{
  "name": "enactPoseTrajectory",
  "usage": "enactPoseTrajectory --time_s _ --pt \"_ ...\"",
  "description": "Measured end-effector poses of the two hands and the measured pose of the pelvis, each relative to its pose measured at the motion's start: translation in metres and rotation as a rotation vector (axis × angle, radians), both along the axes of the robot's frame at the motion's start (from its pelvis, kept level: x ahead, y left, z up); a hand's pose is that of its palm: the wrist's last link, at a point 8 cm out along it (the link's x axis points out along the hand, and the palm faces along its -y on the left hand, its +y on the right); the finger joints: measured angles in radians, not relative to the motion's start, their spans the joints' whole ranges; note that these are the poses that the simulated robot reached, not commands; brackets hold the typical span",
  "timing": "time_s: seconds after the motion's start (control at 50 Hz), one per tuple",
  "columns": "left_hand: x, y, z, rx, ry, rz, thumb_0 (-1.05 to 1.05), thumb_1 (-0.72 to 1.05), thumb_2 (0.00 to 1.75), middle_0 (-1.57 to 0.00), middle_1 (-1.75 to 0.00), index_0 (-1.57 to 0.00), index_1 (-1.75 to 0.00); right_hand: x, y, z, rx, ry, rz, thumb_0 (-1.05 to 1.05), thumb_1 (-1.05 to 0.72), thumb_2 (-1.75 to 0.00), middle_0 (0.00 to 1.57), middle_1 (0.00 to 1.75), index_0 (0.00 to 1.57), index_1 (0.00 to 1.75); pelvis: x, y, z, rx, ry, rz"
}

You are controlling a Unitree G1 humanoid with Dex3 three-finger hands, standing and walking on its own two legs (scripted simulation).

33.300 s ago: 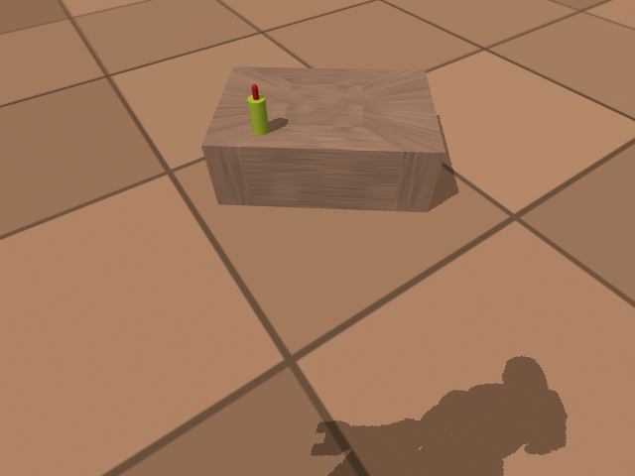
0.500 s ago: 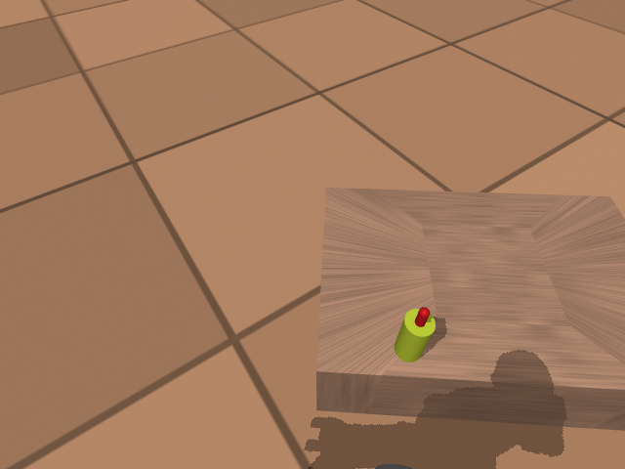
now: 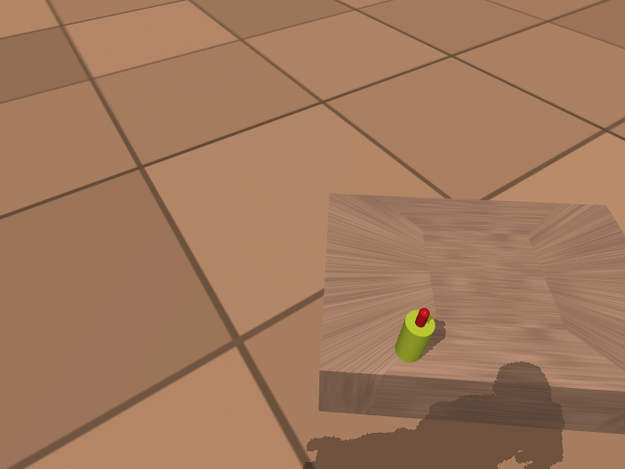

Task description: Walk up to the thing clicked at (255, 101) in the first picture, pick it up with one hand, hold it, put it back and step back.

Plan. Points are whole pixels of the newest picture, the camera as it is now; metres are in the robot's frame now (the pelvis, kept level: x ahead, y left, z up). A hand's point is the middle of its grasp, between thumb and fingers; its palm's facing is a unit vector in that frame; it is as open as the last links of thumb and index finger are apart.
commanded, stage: stand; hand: right
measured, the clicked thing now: (416, 331) +0.46 -0.22 -0.35
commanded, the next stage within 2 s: step back in 1.38 s
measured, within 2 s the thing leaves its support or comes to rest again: neither
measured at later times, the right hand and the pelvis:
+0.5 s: hand out of the picture +0.07 -0.24 -0.15, palm faces -0.04 +0.94 -0.34, open 7.4 cm; pelvis +0.01 +0.01 +0.00, yaw +0 degrees
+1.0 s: hand out of the picture +0.08 -0.24 -0.16, palm faces -0.04 +0.94 -0.34, open 7.4 cm; pelvis +0.02 +0.01 +0.00, yaw +0 degrees
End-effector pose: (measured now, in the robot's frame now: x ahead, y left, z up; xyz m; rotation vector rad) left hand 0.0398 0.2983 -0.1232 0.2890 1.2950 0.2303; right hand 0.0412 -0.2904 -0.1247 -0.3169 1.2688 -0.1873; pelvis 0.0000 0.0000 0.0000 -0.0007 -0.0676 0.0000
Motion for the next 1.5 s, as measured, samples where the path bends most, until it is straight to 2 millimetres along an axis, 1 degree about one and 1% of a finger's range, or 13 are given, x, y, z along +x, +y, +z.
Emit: enactPoseTrajectory --time_s 0.08,0.16,0.4,0.62,0.84,1.02,1.38,1.42,1.5 --pt "-0.004 0.002 0.0 0.003 0.018 0.007 0.01 0.91 0.9 -0.2 -0.3 -0.2 -0.3 0.0 0.001 0.0 0.001 0.011 0.003 0.0 -0.91 -0.9 0.21 0.3 0.21 0.3 0.001 0.001 0.001 0.0 0.002 0.001" --pt "-0.002 0.001 -0.001 -0.002 0.018 0.006 0.01 0.91 0.9 -0.2 -0.3 -0.2 -0.3 0.002 0.001 0.001 0.0 0.018 0.005 0.0 -0.91 -0.9 0.21 0.3 0.21 0.3 0.003 0.002 0.001 0.0 0.003 0.002" --pt "0.022 -0.002 -0.002 -0.02 -0.02 -0.015 0.01 0.91 0.9 -0.2 -0.3 -0.2 -0.3 0.02 0.003 0.006 -0.007 -0.008 0.009 0.0 -0.91 -0.9 0.21 0.3 0.21 0.3 0.01 0.005 0.003 -0.001 0.005 0.003" --pt "0.038 0.003 0.001 -0.016 -0.039 -0.029 0.01 0.91 0.9 -0.2 -0.3 -0.2 -0.3 0.03 0.005 0.009 -0.012 -0.022 0.004 0.0 -0.91 -0.9 0.21 0.3 0.21 0.3 0.015 0.009 0.004 -0.002 0.009 -0.001" --pt "0.039 0.009 0.004 -0.003 -0.023 -0.028 0.01 0.91 0.9 -0.2 -0.3 -0.2 -0.3 0.032 0.006 0.007 -0.006 -0.006 -0.002 0.0 -0.91 -0.9 0.21 0.3 0.21 0.3 0.018 0.011 0.005 0.001 0.018 -0.001" --pt "0.04 0.009 0.004 -0.002 -0.014 -0.026 0.01 0.91 0.9 -0.2 -0.3 -0.2 -0.3 0.036 0.006 0.007 -0.004 0.003 -0.001 0.0 -0.91 -0.9 0.21 0.3 0.21 0.3 0.022 0.011 0.005 0.0 0.023 0.001" --pt "0.051 0.007 0.005 -0.004 -0.027 -0.031 0.01 0.91 0.9 -0.2 -0.3 -0.2 -0.3 0.048 0.005 0.008 -0.004 -0.012 0.003 0.0 -0.91 -0.9 0.21 0.3 0.21 0.3 0.029 0.01 0.005 -0.001 0.028 0.002" --pt "0.053 0.009 0.005 -0.003 -0.036 -0.02 0.01 0.91 0.9 -0.2 -0.3 -0.2 -0.3 0.049 0.003 0.007 -0.002 -0.013 -0.006 0.0 -0.91 -0.9 0.21 0.3 0.21 0.3 0.026 0.01 0.004 0.0 0.034 0.0" --pt "0.055 0.017 0.003 0.019 -0.057 -0.024 0.01 0.91 0.9 -0.2 -0.3 -0.2 -0.3 0.05 -0.002 0.005 -0.015 -0.022 -0.015 0.0 -0.91 -0.9 0.21 0.3 0.21 0.3 0.012 0.012 -0.002 -0.005 0.04 -0.003"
